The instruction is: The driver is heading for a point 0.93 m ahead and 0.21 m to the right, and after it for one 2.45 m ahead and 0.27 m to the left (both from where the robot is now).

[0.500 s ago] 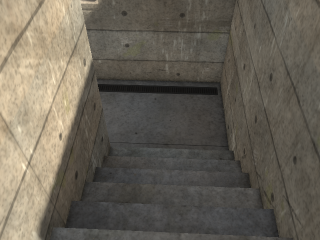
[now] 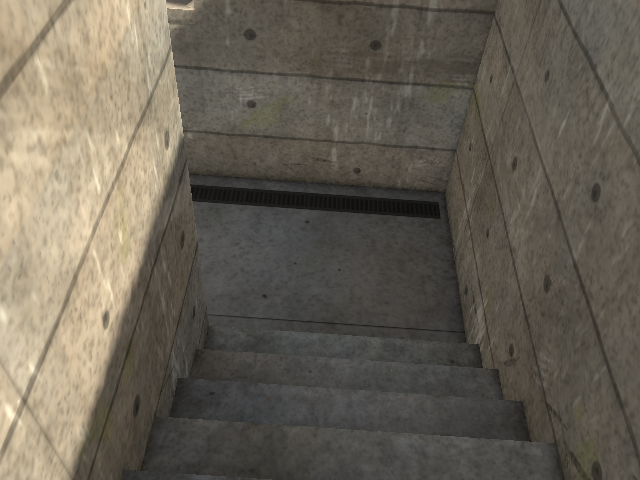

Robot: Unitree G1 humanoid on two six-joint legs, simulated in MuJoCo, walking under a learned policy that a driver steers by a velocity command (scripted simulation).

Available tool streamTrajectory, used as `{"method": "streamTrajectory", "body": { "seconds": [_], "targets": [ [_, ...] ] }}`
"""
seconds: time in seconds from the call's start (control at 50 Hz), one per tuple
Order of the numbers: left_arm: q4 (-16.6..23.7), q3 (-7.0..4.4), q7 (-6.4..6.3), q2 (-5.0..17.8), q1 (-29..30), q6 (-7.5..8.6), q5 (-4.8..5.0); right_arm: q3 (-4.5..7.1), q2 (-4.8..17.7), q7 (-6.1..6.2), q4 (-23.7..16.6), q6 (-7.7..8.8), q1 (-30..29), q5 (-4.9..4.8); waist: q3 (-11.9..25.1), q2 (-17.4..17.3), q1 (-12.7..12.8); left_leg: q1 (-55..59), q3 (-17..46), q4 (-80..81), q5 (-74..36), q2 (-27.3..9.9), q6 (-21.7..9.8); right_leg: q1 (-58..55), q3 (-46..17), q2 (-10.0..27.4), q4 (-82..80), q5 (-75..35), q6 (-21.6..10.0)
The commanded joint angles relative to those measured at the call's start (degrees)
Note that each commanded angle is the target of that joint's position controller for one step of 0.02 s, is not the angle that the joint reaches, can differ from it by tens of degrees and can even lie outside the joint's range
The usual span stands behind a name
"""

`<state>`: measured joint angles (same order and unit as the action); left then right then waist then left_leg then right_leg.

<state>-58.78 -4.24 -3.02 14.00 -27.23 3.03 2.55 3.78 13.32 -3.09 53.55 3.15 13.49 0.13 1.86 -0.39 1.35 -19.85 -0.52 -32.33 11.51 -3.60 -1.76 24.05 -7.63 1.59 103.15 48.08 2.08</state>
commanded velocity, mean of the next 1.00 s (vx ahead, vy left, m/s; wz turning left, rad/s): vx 0.50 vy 0.00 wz -0.01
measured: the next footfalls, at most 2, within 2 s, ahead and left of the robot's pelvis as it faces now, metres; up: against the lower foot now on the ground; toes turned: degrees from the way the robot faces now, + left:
right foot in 0.50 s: +0.30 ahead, -0.13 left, -0.19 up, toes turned +1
left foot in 0.96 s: +0.58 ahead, +0.11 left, -0.38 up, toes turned +0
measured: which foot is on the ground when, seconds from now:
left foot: down 0.00-0.50, up 0.52-0.94, down 0.96-1.00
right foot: up 0.00-0.48, down 0.50-0.96, up 0.98-1.00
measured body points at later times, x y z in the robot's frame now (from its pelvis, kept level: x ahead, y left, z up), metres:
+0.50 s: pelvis +0.24 -0.01 -0.15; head +0.22 -0.01 +0.30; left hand +0.34 +0.25 -0.27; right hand +0.17 -0.25 -0.30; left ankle +0.05 +0.10 -0.70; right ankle +0.32 -0.13 -0.87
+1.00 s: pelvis +0.49 +0.01 -0.38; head +0.48 +0.02 +0.07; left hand +0.44 +0.25 -0.53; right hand +0.62 -0.22 -0.49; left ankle +0.54 +0.11 -1.12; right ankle +0.33 -0.14 -0.84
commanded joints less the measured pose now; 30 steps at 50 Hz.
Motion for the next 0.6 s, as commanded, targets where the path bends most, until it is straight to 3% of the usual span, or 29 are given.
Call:
{"method": "streamTrajectory", "body": {
  "seconds": [0.02,0.04,0.06,0.08,0.1,0.12,0.14,0.16,0.18,0.2,0.22,0.24,0.26,0.28,0.32,0.34,0.36,0.42,0.44,0.46,0.48,0.5,0.52,0.54,0.56,0.58,0.6],
  "targets": [
    [3.1,-0.45,0.59,2.3,-7.0,2.12,1.83,0.61,6.7,-1.24,6.3,-0.05,26.8,-1.33,7.2,-14.6,-5.3,31.3,16.6,-6.9,-41.3,-15.0,-8.2,35.9,-4.8,-3.7,15.3,-8.8,-4.1],
    [6.8,0.37,-0.55,-0.3,-2.8,1.60,2.52,2.06,11.5,-0.98,7.7,-0.52,23.4,-2.18,8.0,-13.0,-2.0,26.5,30.6,1.6,-10.3,-20.4,-13.2,39.6,-0.4,-0.8,14.4,-15.1,-4.7],
    [10.4,1.14,-1.15,-0.7,4.2,0.38,1.92,1.20,10.3,-0.60,7.7,-0.43,19.4,-1.22,1.3,-10.6,-0.7,17.4,41.4,9.9,2.0,-21.2,-14.8,42.9,0.8,2.1,10.5,-18.1,-5.0],
    [10.5,0.88,-1.09,0.7,8.5,-0.22,1.37,-0.97,3.9,-0.01,6.5,0.83,15.9,1.78,-3.9,-3.3,-0.7,8.1,36.6,6.3,5.5,-20.2,-14.4,43.0,-5.2,3.7,-2.0,-28.9,-5.8],
    [10.0,0.73,-0.80,2.0,7.5,-0.77,-0.56,-2.15,2.0,0.59,6.3,1.77,12.8,2.28,-6.1,-3.2,0.8,1.3,33.6,3.7,2.0,-18.2,-12.6,39.4,-4.3,5.5,-7.5,-32.4,-5.4],
    [8.8,-0.81,-0.92,4.0,3.0,-1.34,-2.06,-2.48,1.9,2.02,3.8,2.57,7.7,2.31,-7.6,-2.5,3.9,-9.0,23.8,2.4,-9.1,-12.9,-11.1,30.5,-3.6,4.8,-21.3,-40.5,-3.1],
    [9.2,-0.33,-0.76,1.7,3.0,-1.55,-2.82,-1.74,4.6,3.19,5.0,2.22,9.7,2.39,-5.8,-6.2,3.7,-10.2,20.8,3.9,-12.5,-10.8,-12.0,26.1,-0.5,4.9,-26.1,-41.8,-1.4],
    [10.1,0.07,-0.42,0.7,3.6,-1.44,-3.23,-1.41,5.9,3.84,6.1,2.07,12.5,2.18,-4.3,-7.8,3.1,-8.1,21.1,3.6,-15.4,-11.0,-13.4,25.5,0.5,5.0,-28.5,-42.9,0.1],
    [9.6,-0.16,0.08,1.1,2.4,-1.19,-2.51,-0.84,8.1,4.30,6.9,2.21,14.6,2.54,-1.0,-7.1,3.9,-7.1,22.9,2.0,-19.3,-12.2,-14.0,22.1,1.6,3.7,-25.3,-44.6,0.5],
    [11.5,-0.29,0.96,1.4,6.6,-0.98,-1.50,-1.18,4.5,4.91,8.3,2.32,17.4,0.87,-2.1,-5.8,2.4,-0.3,24.0,-1.6,-13.0,-12.6,-13.1,30.0,-3.2,6.1,-29.8,-49.8,-0.2],
    [13.6,-1.06,1.53,3.9,10.7,-0.90,-1.44,-1.17,3.7,5.07,7.9,2.77,18.7,-0.60,-3.3,-3.0,1.4,3.2,21.8,-4.6,-6.7,-10.6,-10.7,33.1,-4.3,5.3,-39.2,-56.6,-1.7],
    [14.4,-0.91,2.01,3.6,14.4,-0.74,-1.67,-1.24,3.5,5.31,7.8,2.92,19.7,-0.92,-4.8,-3.4,-0.3,5.3,21.3,-6.3,-5.4,-9.7,-9.5,35.5,-3.5,4.8,-44.8,-61.1,-2.1],
    [14.6,-0.19,3.10,2.0,15.2,-0.54,-2.83,-1.70,2.6,6.65,7.0,2.63,18.6,-1.72,-6.2,-2.0,0.1,-1.4,14.9,-8.9,2.0,-5.7,-7.8,27.8,-0.7,3.7,-56.0,-76.4,-1.7],
    [14.6,0.37,3.98,-0.4,16.6,-0.65,-3.90,-2.20,1.3,7.03,7.3,2.21,19.3,-1.93,-5.9,-2.7,-1.0,-8.1,11.6,-7.7,6.8,-3.4,-7.2,17.1,3.1,1.2,-58.0,-83.1,-1.7],
    [14.8,0.62,4.67,-1.4,16.5,-1.58,-3.15,-2.07,2.2,6.89,7.0,1.55,18.5,-1.52,-7.8,-5.1,-1.2,-11.7,11.6,-8.4,10.7,-3.6,-8.4,11.8,3.6,0.0,-58.4,-80.8,-1.2],
    [14.3,0.34,4.94,0.3,16.3,-1.95,-3.17,-1.86,2.9,6.36,5.2,1.54,18.2,-0.47,-8.0,-6.5,-1.1,-14.3,11.9,-10.4,13.6,-4.4,-9.7,9.2,3.1,-0.2,-53.3,-84.5,-1.3],
    [14.5,0.00,4.83,1.9,16.0,-2.12,-3.91,-1.82,2.0,6.23,4.8,1.56,17.5,-0.78,-9.2,-5.8,-1.3,-12.1,11.5,-13.9,13.4,-3.9,-9.4,11.8,2.0,0.5,-54.6,-82.6,-2.1],
    [15.9,-0.34,5.82,2.8,19.4,-1.98,-3.37,-1.34,1.5,5.68,5.4,0.44,21.2,-0.73,-9.5,-7.1,-4.8,1.9,18.0,-23.0,3.6,-6.3,-10.7,21.7,2.5,0.9,-53.4,-68.4,-1.6],
    [17.1,0.36,6.05,2.8,23.1,-0.74,-0.36,-1.60,0.1,7.39,4.2,-0.83,19.1,-1.73,-13.9,-3.1,-6.9,8.8,14.9,-25.1,1.2,-4.7,-8.1,26.0,3.2,4.9,-78.1,-61.6,-1.1],
    [11.9,-1.74,6.43,5.2,10.9,-0.72,-1.67,-0.03,4.7,6.80,7.1,-0.79,14.0,-0.33,-5.7,-10.9,1.1,-4.8,18.4,-34.2,-5.5,-9.2,-9.6,2.5,5.7,3.2,-55.0,-66.9,-2.2],
    [5.7,-2.59,6.48,7.7,-7.4,-0.56,-1.99,-0.38,3.6,5.23,4.6,0.03,7.1,-0.03,0.9,-8.9,8.8,-10.1,12.9,-45.2,-17.2,-5.4,-7.1,-14.1,7.9,3.2,-58.5,-66.2,-5.2],
    [-2.3,-3.08,6.53,7.8,-28.8,-0.56,-4.18,0.48,3.9,4.38,2.4,1.23,-1.9,-2.07,3.2,4.3,21.0,-20.2,6.6,-69.9,-21.1,1.4,-3.5,-34.7,12.8,1.0,-67.3,-69.9,-8.0],
    [-4.1,-0.37,6.16,-0.2,-28.6,-0.62,-3.11,0.52,1.7,4.49,1.0,1.93,-0.7,-3.07,-5.4,23.3,20.8,-29.0,1.5,-97.5,29.0,15.3,-1.8,-30.7,6.5,6.9,-85.1,-81.2,-12.1],
    [-2.6,2.01,5.35,-0.5,-19.1,0.81,-3.52,0.61,-1.1,4.40,-1.3,2.93,11.8,-4.03,-5.0,33.3,4.9,-46.5,12.4,-95.5,36.0,14.7,-2.8,-40.0,-6.5,11.6,-62.8,-113.6,-13.9],
    [-1.7,2.57,5.37,-2.5,-17.4,1.14,-2.52,-0.06,-1.1,3.80,-0.1,2.48,13.7,-3.17,-0.8,20.3,3.9,-50.1,15.0,-85.3,29.2,10.3,-3.8,-41.5,-7.8,13.7,-61.1,-100.6,-13.8],
    [-2.2,2.62,6.01,-2.2,-15.4,0.92,-2.12,-0.18,-2.4,4.24,-0.6,2.21,11.9,-3.15,-0.5,6.1,1.7,-50.0,12.2,-80.8,25.4,7.7,-3.9,-35.4,-9.6,14.8,-62.8,-86.0,-14.4],
    [-2.6,1.74,6.73,1.3,-11.2,0.68,-2.05,-0.66,-4.6,4.64,-2.0,1.43,10.6,-2.21,1.4,-0.5,-2.5,-48.6,7.4,-80.2,23.0,4.4,-3.8,-28.9,-12.3,14.9,-63.1,-77.5,-15.9]
  ]
}}
Velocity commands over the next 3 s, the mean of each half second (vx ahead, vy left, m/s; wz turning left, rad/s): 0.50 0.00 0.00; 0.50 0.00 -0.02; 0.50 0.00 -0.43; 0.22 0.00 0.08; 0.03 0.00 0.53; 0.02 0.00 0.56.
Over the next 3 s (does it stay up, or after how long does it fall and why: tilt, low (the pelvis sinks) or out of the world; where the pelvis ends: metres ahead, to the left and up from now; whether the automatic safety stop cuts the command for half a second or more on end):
stays up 0.97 -0.20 -0.78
